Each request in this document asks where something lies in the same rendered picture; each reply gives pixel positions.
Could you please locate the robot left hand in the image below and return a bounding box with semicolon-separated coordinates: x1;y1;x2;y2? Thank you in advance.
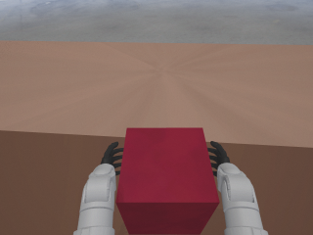
101;141;124;175

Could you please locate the robot left forearm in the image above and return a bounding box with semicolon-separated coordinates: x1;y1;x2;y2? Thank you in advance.
73;164;116;235

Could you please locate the robot right forearm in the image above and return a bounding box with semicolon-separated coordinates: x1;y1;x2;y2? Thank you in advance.
216;163;269;235

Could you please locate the robot right hand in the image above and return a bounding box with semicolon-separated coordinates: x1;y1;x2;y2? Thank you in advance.
207;141;230;176

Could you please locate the carton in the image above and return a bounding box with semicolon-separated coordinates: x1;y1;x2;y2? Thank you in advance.
115;127;220;235

